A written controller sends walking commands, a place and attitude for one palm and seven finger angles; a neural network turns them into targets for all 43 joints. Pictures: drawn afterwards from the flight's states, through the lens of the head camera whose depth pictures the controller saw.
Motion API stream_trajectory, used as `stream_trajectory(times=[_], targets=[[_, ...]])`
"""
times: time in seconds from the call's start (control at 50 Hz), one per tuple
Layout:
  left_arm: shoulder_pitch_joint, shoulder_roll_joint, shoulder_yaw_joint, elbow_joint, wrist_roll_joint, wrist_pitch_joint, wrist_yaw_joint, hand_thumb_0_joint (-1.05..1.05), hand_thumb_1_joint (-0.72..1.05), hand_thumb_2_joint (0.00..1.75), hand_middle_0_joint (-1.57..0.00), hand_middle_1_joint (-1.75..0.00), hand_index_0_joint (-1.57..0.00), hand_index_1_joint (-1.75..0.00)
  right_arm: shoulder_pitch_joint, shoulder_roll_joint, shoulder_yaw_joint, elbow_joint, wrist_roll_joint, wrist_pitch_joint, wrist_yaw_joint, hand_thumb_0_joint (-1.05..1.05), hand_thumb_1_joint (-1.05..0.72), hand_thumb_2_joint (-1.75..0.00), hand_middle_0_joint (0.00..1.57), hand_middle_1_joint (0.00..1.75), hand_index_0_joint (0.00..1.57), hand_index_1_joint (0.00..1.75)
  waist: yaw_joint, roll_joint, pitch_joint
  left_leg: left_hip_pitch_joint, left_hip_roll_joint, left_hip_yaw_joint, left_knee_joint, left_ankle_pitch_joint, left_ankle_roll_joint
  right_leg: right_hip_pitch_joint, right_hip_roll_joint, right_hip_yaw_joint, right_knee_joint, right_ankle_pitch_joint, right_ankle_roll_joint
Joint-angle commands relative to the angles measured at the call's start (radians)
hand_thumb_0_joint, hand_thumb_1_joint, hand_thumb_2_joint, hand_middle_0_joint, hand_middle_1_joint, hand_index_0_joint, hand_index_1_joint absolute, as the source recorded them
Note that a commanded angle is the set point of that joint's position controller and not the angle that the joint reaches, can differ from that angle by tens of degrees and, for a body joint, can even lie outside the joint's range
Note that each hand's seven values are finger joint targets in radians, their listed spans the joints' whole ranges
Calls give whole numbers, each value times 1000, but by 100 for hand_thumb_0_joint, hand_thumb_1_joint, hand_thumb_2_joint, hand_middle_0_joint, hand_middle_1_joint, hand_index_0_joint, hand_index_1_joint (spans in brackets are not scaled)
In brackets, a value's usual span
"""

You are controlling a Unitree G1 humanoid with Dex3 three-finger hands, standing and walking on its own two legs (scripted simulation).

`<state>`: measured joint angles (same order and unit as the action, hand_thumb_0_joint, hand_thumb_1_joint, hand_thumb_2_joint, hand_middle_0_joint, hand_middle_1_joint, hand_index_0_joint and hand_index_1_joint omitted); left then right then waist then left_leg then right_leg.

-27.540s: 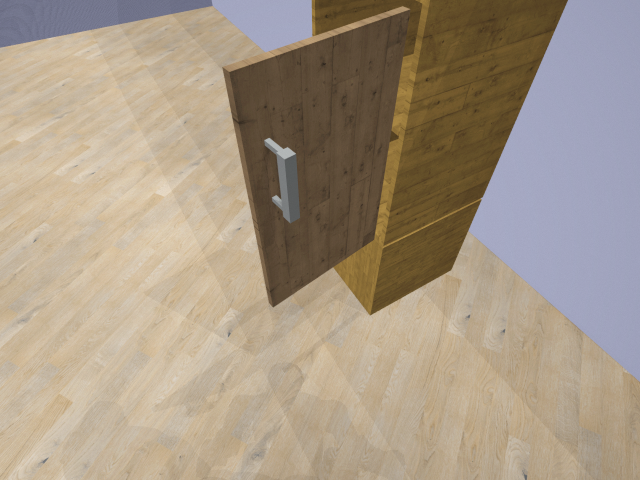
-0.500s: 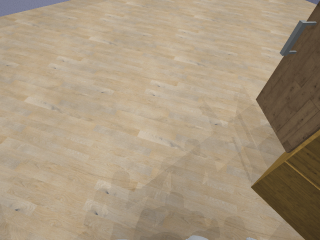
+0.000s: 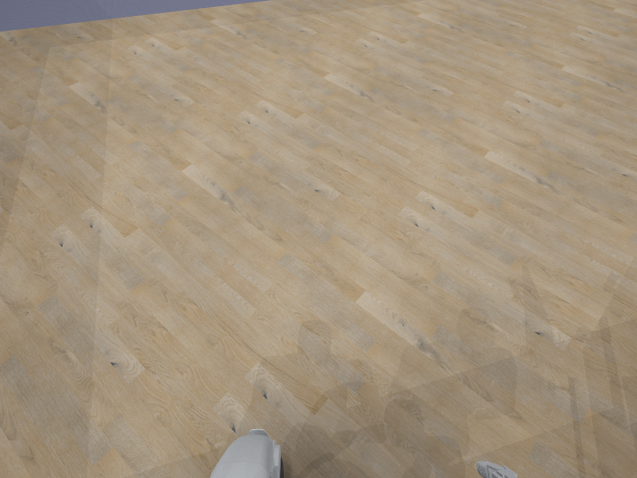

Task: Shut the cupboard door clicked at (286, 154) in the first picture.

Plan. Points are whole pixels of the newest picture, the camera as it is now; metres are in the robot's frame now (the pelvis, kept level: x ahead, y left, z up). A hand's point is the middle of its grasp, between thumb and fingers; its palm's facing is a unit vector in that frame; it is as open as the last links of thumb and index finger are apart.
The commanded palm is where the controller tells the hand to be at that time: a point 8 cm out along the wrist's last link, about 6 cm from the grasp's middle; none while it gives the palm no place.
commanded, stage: walk to a spot facing it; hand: left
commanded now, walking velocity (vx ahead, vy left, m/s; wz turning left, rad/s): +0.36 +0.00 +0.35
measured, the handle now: out of the picture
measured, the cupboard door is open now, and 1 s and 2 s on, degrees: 59 59 59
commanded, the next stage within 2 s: turn to face it in 0.80 s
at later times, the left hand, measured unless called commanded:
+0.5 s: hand (207, 337) +0.33 +0.22 -0.15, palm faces +0.09 -0.97 -0.23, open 7.3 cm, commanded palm none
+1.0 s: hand (204, 355) +0.31 +0.23 -0.21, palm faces +0.38 -0.90 -0.18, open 7.3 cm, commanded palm none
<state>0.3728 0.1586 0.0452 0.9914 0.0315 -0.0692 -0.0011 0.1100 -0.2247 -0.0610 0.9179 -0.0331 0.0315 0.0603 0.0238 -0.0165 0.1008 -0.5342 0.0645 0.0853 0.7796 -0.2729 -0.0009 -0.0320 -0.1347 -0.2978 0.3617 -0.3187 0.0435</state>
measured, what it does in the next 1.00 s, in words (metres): walks ahead, turning left: left foot, then right foot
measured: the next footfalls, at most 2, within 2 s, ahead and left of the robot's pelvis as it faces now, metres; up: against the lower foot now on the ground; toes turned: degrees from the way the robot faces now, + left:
left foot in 0.10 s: +0.17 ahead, +0.13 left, +0.00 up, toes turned +9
right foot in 0.50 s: +0.35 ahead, -0.09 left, +0.00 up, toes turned +0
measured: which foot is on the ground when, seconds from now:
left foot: up 0.00-0.08, down 0.10-0.50, up 0.52-0.94, down 0.96-1.00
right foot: down 0.00-0.10, up 0.12-0.48, down 0.50-0.96, up 0.98-1.00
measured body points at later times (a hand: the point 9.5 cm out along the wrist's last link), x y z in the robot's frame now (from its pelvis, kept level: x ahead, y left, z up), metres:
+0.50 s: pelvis +0.22 +0.01 -0.01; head +0.24 +0.00 +0.44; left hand +0.32 +0.27 -0.13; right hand +0.20 -0.23 -0.17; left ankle +0.13 +0.13 -0.74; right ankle +0.31 -0.09 -0.74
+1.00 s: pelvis +0.43 +0.08 -0.03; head +0.47 +0.11 +0.41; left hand +0.29 +0.28 -0.19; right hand +0.64 -0.12 -0.15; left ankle +0.50 +0.19 -0.75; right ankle +0.33 -0.09 -0.70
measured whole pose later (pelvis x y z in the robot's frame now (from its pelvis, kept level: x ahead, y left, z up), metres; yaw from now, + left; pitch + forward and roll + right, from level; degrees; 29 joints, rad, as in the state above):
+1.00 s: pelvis +0.43 +0.08 -0.03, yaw +19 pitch -1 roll -1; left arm 0.41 0.18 0.04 1.05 0.01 -0.02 0.01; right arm 0.08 -0.24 -0.04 0.90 -0.04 -0.04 0.02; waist 0.02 -0.01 0.12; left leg -0.48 0.04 0.11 0.69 -0.13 0.09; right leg -0.15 -0.14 -0.19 0.92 -0.56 0.04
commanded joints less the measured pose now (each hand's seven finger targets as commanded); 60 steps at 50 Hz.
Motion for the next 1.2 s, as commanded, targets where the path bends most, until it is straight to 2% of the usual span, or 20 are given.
stream_trajectory(times=[0.0, 0.04, 0.08, 0.1, 0.2, 0.44, 0.46, 0.48, 0.5, 0.52, 0.56, 0.6, 0.7, 0.82, 0.9, 0.94, 0.96, 1.0, 1.06, 1.18], targets=[[60, 219, 59, -28, -3, -11, 12, 0, 90, 90, -20, -30, -20, -30, -56, -20, 4, -100, 6, -55, 0, 0, -90, -90, 20, 30, 20, 30, -9, -133, -62, 104, -49, 61, -154, -22, 45, 69, -242, 87, 22, 624, -111], [36, 216, 56, -29, -11, -3, 7, 0, 90, 90, -20, -30, -20, -30, 166, -102, -17, -32, -4, -60, -17, 0, -90, -90, 20, 30, 20, 30, -120, -43, -185, 511, -63, 66, -266, 42, 74, -116, -184, 11, 347, 559, -57], [-44, 142, 34, -128, -16, 1, -10, 0, 90, 90, -20, -30, -20, -30, 412, -304, -66, 20, -2, -60, -51, 0, -90, -90, 20, 30, 20, 30, -219, 273, -318, 885, 375, -582, -421, 194, 277, -642, 29, 111, 879, -272, 2], [-112, 148, 39, -155, -12, 2, 2, 0, 90, 90, -20, -30, -20, -30, 388, -308, -59, 27, 1, -59, -56, 0, -90, -90, 20, 30, 20, 30, -198, 126, -255, 734, 419, -569, -451, 89, 284, -663, 9, 214, 952, -275, -19], [-56, 85, 37, -69, 4, 45, -20, 0, 90, 90, -20, -30, -20, -30, 146, -122, -4, -15, 2, -85, -75, 0, -90, -90, 20, 30, 20, 30, -47, 144, -57, 295, 205, -279, -570, -79, 173, -524, -35, 255, 734, -7, -8], [-130, 131, 49, -98, -1, 27, -33, 0, 90, 90, -20, -30, -20, -30, 224, -103, -16, 80, 4, -87, -70, 0, -90, -90, 20, 30, 20, 30, 12, 64, -31, 261, 123, -196, -447, -43, 149, -159, 79, 199, 173, 155, -19], [-12, 175, 61, -62, 3, 16, -28, 0, 90, 90, -20, -30, -20, -30, 226, -77, -11, 86, 11, -90, -69, 0, -90, -90, 20, 30, 20, 30, 67, -10, -73, 166, 60, -146, -256, -10, 116, 31, 36, 274, 102, 82, -40], [144, 273, 83, -15, 13, 4, -17, 0, 90, 90, -20, -30, -20, -30, 251, -23, -2, 70, 22, -96, -60, 0, -90, -90, 20, 30, 20, 30, 119, -253, -166, -13, -82, -26, 89, -161, 63, 226, -208, 585, -37, -85, -117], [194, 324, 86, -11, 0, 11, -10, 0, 90, 90, -20, -30, -20, -30, 235, -26, -1, 32, 16, -92, -58, 0, -90, -90, 20, 30, 20, 30, 117, -303, -169, -136, -109, -69, 337, -362, 59, 207, -355, 828, -180, -218, -188], [119, 284, 81, -21, -4, 5, -3, 0, 90, 90, -20, -30, -20, -30, 216, -48, -15, 45, 9, -89, -58, 0, -90, -90, 20, 30, 20, 30, 89, -307, -118, -189, -59, -148, 479, -252, 62, 109, -348, 873, -230, -327, -191], [-47, 163, 49, -61, -5, 4, 7, 0, 90, 90, -20, -30, -20, -30, 200, -26, -15, 71, 5, -80, -51, 0, -90, -90, 20, 30, 20, 30, 3, -91, -32, -137, 29, -150, 469, -33, 40, -78, -261, 546, -205, -153, -158], [-61, 115, 36, -58, -6, -14, 7, 0, 90, 90, -20, -30, -20, -30, 240, 13, -6, 90, 5, -64, -44, 0, -90, -90, 20, 30, 20, 30, -32, -103, -44, -75, 38, -114, 408, 24, 18, -122, -203, 335, -182, 145, -142], [4, 117, 40, -21, -7, -28, 13, 0, 90, 90, -20, -30, -20, -30, 144, 49, 3, 37, 7, -44, -25, 0, -90, -90, 20, 30, 20, 30, -28, -96, -34, -134, 42, -37, 197, 59, -10, -18, -186, 150, -141, 544, -145], [29, 179, 48, -8, -8, -18, 16, 0, 90, 90, -20, -30, -20, -30, -19, 15, 11, -44, 9, -53, -2, 0, -90, -90, 20, 30, 20, 30, -3, -116, -36, -73, 10, 27, -61, 68, 26, 88, -219, 91, -61, 665, -127], [-2, 204, 49, -30, -14, -1, 17, 0, 90, 90, -20, -30, -20, -30, 242, -80, -9, 13, -1, -60, -24, 0, -90, -90, 20, 30, 20, 30, -144, -48, -172, 422, -59, 36, -228, 172, 72, -88, -174, 24, 364, 690, -66], [47, 104, 13, -70, -27, 15, 15, 0, 90, 90, -20, -30, -20, -30, 414, -258, -38, 49, -3, -61, -59, 0, -90, -90, 20, 30, 20, 30, -164, 281, -354, 759, 385, -519, -336, 646, 273, -484, 71, 124, 891, -339, -9], [9, 106, 13, -93, -23, 18, 30, 0, 90, 90, -20, -30, -20, -30, 377, -265, -29, 44, 2, -57, -62, 0, -90, -90, 20, 30, 20, 30, -148, 109, -284, 606, 424, -453, -366, 585, 273, -468, 57, 222, 962, -336, -41], [-19, 83, 7, -54, -13, 45, 31, 0, 90, 90, -20, -30, -20, -30, 178, -194, -9, -6, 9, -68, -81, 0, -90, -90, 20, 30, 20, 30, -84, 237, -174, 395, 371, -383, -483, 247, 216, -530, 18, 293, 962, -220, -38], [36, 64, 10, 1, -9, 76, 13, 0, 90, 90, -20, -30, -20, -30, 80, -102, 25, -11, 2, -77, -90, 0, -90, -90, 20, 30, 20, 30, -13, 133, -146, 290, 271, -153, -488, 348, 148, -412, 13, 298, 768, -80, -22], [-38, 63, 36, -53, -5, 112, -7, 0, 90, 90, -20, -30, -20, -30, 21, -127, 1, -14, 3, -38, -89, 0, -90, -90, 20, 30, 20, 30, -3, 125, -70, 216, 282, -45, -514, 85, 152, -355, 64, 225, 517, -4, -8]])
